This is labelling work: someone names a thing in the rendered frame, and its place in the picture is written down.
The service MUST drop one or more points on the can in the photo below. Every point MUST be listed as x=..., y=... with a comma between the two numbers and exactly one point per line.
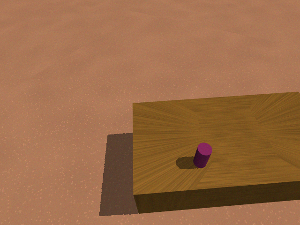
x=202, y=155

